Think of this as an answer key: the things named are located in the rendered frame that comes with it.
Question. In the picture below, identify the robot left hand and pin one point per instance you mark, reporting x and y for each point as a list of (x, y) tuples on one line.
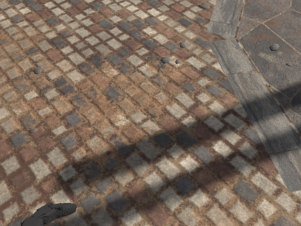
[(49, 212)]

